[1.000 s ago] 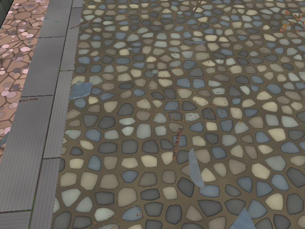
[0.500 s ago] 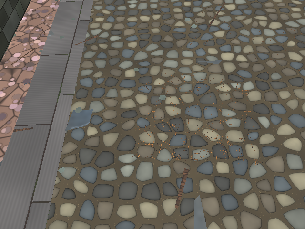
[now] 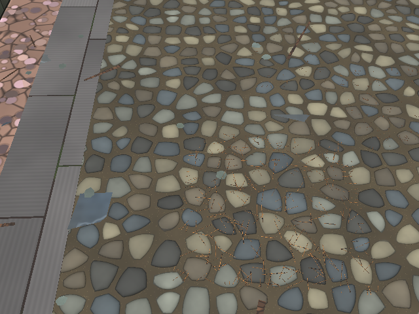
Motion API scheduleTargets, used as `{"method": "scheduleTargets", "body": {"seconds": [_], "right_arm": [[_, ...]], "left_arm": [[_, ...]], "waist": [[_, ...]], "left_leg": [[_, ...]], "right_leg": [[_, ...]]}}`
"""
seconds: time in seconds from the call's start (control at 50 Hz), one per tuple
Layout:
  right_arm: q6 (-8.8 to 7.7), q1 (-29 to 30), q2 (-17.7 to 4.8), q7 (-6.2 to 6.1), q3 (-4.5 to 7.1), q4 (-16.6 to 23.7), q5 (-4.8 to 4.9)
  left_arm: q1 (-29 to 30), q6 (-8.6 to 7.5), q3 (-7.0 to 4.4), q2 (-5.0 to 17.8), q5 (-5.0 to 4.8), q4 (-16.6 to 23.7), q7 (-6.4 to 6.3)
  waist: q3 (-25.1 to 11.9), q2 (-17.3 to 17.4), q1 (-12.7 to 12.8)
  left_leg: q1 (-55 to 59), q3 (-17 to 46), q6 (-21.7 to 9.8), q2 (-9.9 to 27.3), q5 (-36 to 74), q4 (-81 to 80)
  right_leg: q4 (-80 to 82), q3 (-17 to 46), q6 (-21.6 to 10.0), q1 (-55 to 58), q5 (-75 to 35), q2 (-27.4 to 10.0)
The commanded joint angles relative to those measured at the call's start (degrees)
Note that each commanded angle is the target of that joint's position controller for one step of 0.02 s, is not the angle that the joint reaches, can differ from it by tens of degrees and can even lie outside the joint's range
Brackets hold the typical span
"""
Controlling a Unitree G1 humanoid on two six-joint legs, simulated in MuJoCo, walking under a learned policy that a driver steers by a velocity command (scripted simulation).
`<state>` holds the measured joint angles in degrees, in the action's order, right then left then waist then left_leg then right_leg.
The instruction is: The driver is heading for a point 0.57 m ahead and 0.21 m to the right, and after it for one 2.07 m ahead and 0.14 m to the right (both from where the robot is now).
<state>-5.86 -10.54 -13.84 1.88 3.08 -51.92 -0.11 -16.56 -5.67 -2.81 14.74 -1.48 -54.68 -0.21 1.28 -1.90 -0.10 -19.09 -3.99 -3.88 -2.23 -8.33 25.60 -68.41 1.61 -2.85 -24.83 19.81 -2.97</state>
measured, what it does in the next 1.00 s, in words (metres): walks ahead, turning right: right foot, then left foot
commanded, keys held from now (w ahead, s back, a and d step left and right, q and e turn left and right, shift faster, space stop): w+e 0.68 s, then e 0.02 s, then q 0.30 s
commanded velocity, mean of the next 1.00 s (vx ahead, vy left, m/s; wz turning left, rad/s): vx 0.43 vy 0.00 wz -0.32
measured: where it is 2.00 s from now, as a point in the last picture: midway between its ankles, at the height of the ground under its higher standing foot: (258, 287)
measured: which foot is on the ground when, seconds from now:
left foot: down 0.00-0.46, up 0.48-0.88, down 0.90-1.00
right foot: up 0.00-0.42, down 0.44-0.92, up 0.94-1.00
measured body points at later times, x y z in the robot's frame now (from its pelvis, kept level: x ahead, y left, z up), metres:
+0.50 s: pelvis +0.27 -0.07 -0.02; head +0.31 -0.09 +0.43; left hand +0.50 +0.14 -0.12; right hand +0.23 -0.34 -0.16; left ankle +0.10 +0.09 -0.66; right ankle +0.34 -0.16 -0.74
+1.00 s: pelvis +0.52 -0.11 -0.01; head +0.55 -0.12 +0.43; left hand +0.69 +0.11 -0.14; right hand +0.59 -0.41 -0.11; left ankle +0.66 -0.07 -0.74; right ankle +0.36 -0.18 -0.67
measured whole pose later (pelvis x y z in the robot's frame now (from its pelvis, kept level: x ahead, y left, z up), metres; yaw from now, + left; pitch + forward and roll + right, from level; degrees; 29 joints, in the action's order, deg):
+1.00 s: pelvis +0.52 -0.11 -0.01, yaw -20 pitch +2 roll +0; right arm -5.2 -5.0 -14.5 1.8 2.4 -45.1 -0.5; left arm -14.3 -2.6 -3.0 15.4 0.2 -45.4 -1.0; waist 2.1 -0.7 0.9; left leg -27.2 0.3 -2.9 -3.2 -3.7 28.8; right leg -61.3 4.7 0.8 -18.6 30.7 4.9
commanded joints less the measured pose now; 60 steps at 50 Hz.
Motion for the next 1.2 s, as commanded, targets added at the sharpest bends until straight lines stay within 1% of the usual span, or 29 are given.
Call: {"method": "scheduleTargets", "body": {"seconds": [0.02,0.08,0.2,0.32,0.38,0.4,0.42,0.44,0.46,0.48,0.5,0.52,0.54,0.56,0.62,0.7,0.76,0.82,0.86,0.9,0.92,0.94,0.96,0.98,1.0,1.02,1.08,1.14,1.2], "right_arm": [[-1.14,-1.5,-4.5,0.00,0.83,1.3,-0.54],[-1.47,-3.8,-6.9,-1.04,1.57,-0.3,-0.88],[-1.03,-5.5,-7.4,-2.51,1.41,-1.3,-0.60],[0.91,-10.7,-8.8,-3.01,1.90,-3.5,0.19],[2.08,-8.4,-10.9,-3.50,2.54,-2.5,0.63],[2.49,-7.5,-11.7,-3.80,2.80,-2.0,0.68],[2.91,-6.1,-12.1,-4.01,2.84,-1.4,0.81],[2.66,-5.9,-11.7,-4.11,2.55,-0.4,0.72],[1.17,-9.6,-4.0,-3.12,0.27,2.3,-1.20],[-1.73,-7.9,-5.0,-2.05,-0.10,3.7,0.46],[-3.36,-1.9,-8.2,-1.37,0.89,5.4,2.47],[-3.98,0.1,-8.1,-1.37,0.70,6.0,2.52],[-3.84,0.5,-8.0,-1.84,1.06,5.5,1.28],[-2.99,-0.2,-8.7,-2.12,1.74,5.4,0.53],[-0.74,-0.9,-6.9,-2.31,1.87,6.5,-0.50],[-0.34,8.1,-5.3,-2.60,1.24,9.7,-0.86],[-0.92,10.5,-4.0,-1.60,0.50,10.1,-0.57],[-1.26,11.3,-5.2,-0.69,0.62,10.5,-0.53],[-1.60,9.4,-7.2,-0.26,1.13,10.2,-0.71],[-1.95,2.3,-9.3,-0.23,1.93,8.0,-1.26],[-2.04,-1.2,-13.0,-0.24,2.55,8.1,-2.15],[-1.08,-4.0,-13.2,-0.30,2.40,8.2,-2.22],[-0.06,-5.5,-10.0,-0.19,1.70,7.6,-0.25],[0.88,-2.0,-10.2,-0.26,1.88,9.2,0.79],[1.89,0.7,-9.8,-0.55,1.72,10.4,0.72],[2.69,2.5,-10.2,-0.93,1.75,11.1,0.34],[4.36,4.4,-10.2,-1.72,2.14,12.3,-0.58],[5.11,3.3,-11.3,-2.69,3.04,13.2,-0.02],[5.96,3.1,-11.6,-3.27,3.51,14.1,0.53]], "left_arm": [[-3.4,0.91,-1.30,2.8,-0.17,2.3,-0.46],[0.6,2.07,-1.68,2.9,-0.05,3.8,-0.68],[9.5,1.65,-1.65,2.0,0.40,6.8,0.56],[18.6,1.75,-0.66,0.7,0.33,12.3,2.71],[16.7,1.91,-1.46,2.5,0.21,14.1,3.78],[12.8,2.07,-2.28,3.9,0.20,13.7,3.89],[4.8,2.14,-3.71,6.4,0.04,12.0,3.77],[-4.9,2.40,-5.86,10.9,0.12,9.8,2.80],[-8.0,2.56,-7.12,17.2,0.01,9.2,1.79],[-8.9,1.95,-6.06,15.3,0.61,10.5,1.85],[-7.6,1.56,-5.01,11.3,1.17,10.4,1.79],[-3.8,1.28,-4.33,8.7,0.72,11.1,1.72],[0.8,1.21,-3.77,7.1,0.69,12.3,1.85],[3.5,1.15,-3.10,5.4,0.96,13.3,1.75],[3.5,0.95,-3.35,7.2,0.86,14.0,1.02],[0.2,1.39,-3.95,9.4,0.55,13.7,-0.40],[-2.7,1.97,-3.39,7.9,0.88,12.2,-0.81],[-3.8,2.05,-2.62,6.5,1.28,10.7,-1.02],[-2.2,2.12,-2.65,7.1,1.72,10.5,-1.11],[-0.2,2.11,-2.50,7.1,1.79,10.9,-1.27],[-3.3,1.79,-1.95,5.7,2.73,11.8,-1.25],[-10.1,1.44,-1.09,4.0,2.51,10.8,-1.13],[-9.8,1.77,-1.19,6.2,2.14,11.0,-0.62],[-4.8,2.64,-1.93,8.9,1.21,12.3,-0.69],[0.1,3.70,-2.15,9.1,1.14,13.3,-1.07],[2.0,4.70,-2.33,8.8,1.40,14.0,-1.54],[1.3,5.79,-1.95,5.5,1.87,14.5,-2.69],[1.4,5.49,-1.74,4.7,1.81,14.3,-3.08],[3.8,5.43,-1.80,5.1,1.66,15.0,-2.92]], "waist": [[-3.6,6.1,1.1],[-0.6,4.8,0.7],[1.5,4.7,-1.7],[4.7,3.9,-4.8],[1.9,6.6,-1.9],[-1.0,8.0,0.6],[-5.2,7.7,5.1],[-10.4,4.4,9.6],[-15.2,-10.2,5.4],[-23.6,-9.4,5.8],[-17.7,-5.7,7.3],[-11.9,-1.8,5.4],[-8.0,2.5,2.6],[-6.2,2.5,0.5],[-4.3,1.0,-1.6],[-1.3,-1.0,0.9],[-2.8,-3.5,3.4],[-3.3,-4.1,3.9],[-4.2,-4.2,2.4],[-7.7,-2.4,-1.4],[-13.8,4.0,-0.5],[-21.0,14.7,-0.3],[-24.0,15.1,-0.8],[-18.1,10.2,-1.5],[-13.0,5.5,-2.0],[-9.2,3.5,-1.2],[-6.2,8.2,1.2],[-9.7,9.7,0.8],[-9.7,10.2,-0.1]], "left_leg": [[9.3,15.7,-9.4,15.9,5.9,-16.5],[9.0,10.5,-9.2,16.1,8.9,-19.0],[12.7,0.6,-5.7,14.4,12.1,-20.0],[25.1,-3.3,-4.9,18.3,18.3,-15.6],[26.9,-6.1,-3.1,19.0,40.5,-7.0],[26.5,-7.0,-2.4,18.7,50.1,-0.7],[23.7,-8.2,-1.1,17.2,53.5,9.9],[12.3,-8.4,1.2,14.7,42.3,25.2],[-13.1,-6.8,4.7,4.6,-5.7,47.0],[-23.3,6.8,4.6,-1.0,-24.9,57.5],[-28.9,10.2,2.9,2.9,-20.5,57.6],[-28.0,9.5,1.9,5.6,-15.4,52.8],[-24.2,9.0,2.1,7.7,-12.5,47.2],[-19.9,9.0,2.6,9.1,-10.9,43.4],[-15.8,7.7,5.2,9.1,-7.9,35.8],[-15.0,6.3,7.2,6.0,5.6,18.1],[-9.1,4.1,6.2,3.3,17.8,8.2],[-9.1,5.0,3.7,3.3,17.6,4.5],[-8.0,5.2,1.4,3.0,12.9,3.0],[2.0,4.6,-1.2,2.5,22.0,-1.3],[15.9,13.0,-5.8,10.0,43.3,3.3],[30.9,27.5,-16.6,21.7,55.5,4.0],[32.0,36.7,-19.0,23.7,44.6,-0.2],[26.7,35.8,-16.6,21.5,28.5,-2.2],[19.7,32.4,-14.1,19.0,18.2,-4.4],[12.3,30.8,-12.7,18.0,11.3,-6.7],[1.0,24.9,-9.0,11.0,2.7,-10.3],[1.4,24.8,-9.2,10.1,1.6,-9.9],[0.8,27.6,-8.3,9.9,-6.0,-10.4]], "right_leg": [[1.6,3.2,-0.3,-8.5,-4.4,-5.7],[6.7,4.9,0.6,-13.9,-10.8,-5.5],[23.3,2.8,0.8,-15.8,-26.5,-3.1],[31.5,-2.1,-0.7,-20.2,-20.7,-2.2],[32.5,-7.0,-3.2,-12.4,-12.1,1.4],[32.2,-8.7,-4.4,-6.2,-9.5,3.8],[35.3,-9.4,-6.3,4.6,-11.4,6.3],[38.2,-2.7,-9.2,21.9,-13.5,4.1],[40.6,25.8,-18.0,42.2,-10.5,-10.8],[50.4,47.7,-23.9,49.6,-7.2,-17.9],[50.9,39.0,-19.9,46.6,-9.7,-15.2],[50.7,29.8,-17.3,38.1,-13.6,-12.5],[51.6,24.0,-15.4,28.7,-18.5,-10.1],[53.1,20.3,-14.4,22.3,-22.4,-8.2],[55.7,16.5,-14.9,13.7,-27.2,-6.3],[55.2,11.9,-11.9,9.6,-28.1,-2.4],[52.3,7.9,-8.6,10.4,-33.3,-1.3],[48.6,9.3,-7.5,16.5,-34.8,-4.0],[44.3,10.3,-6.6,20.5,-38.6,-5.8],[34.1,7.6,-3.7,21.0,-43.6,-2.2],[21.7,5.8,-1.0,13.3,-31.3,2.3],[2.7,2.4,3.8,-0.8,1.6,7.7],[-2.6,4.8,4.9,-6.1,18.0,7.6],[-7.1,5.8,5.5,-10.2,15.6,5.5],[-7.3,4.6,5.6,-12.0,12.9,4.5],[-4.6,4.3,5.4,-11.5,10.4,3.4],[10.0,2.2,5.0,-3.9,6.6,3.5],[18.0,2.3,5.7,-0.1,3.0,4.6],[23.5,3.0,5.9,1.6,-0.4,5.1]]}}
Keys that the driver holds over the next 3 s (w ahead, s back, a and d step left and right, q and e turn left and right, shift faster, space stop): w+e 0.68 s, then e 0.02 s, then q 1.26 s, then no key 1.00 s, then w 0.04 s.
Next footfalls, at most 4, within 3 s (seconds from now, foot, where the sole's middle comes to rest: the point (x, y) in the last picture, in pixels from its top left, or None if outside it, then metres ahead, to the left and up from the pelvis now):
0.44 right None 0.38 -0.17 -0.77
0.90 left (236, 249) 0.70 -0.08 -0.77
1.34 right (299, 277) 0.60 -0.28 -0.77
1.76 left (216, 282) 0.58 -0.01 -0.77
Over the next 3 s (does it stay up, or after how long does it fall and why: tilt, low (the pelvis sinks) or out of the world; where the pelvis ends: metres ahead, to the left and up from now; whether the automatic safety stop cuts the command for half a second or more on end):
stays up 0.58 -0.15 0.00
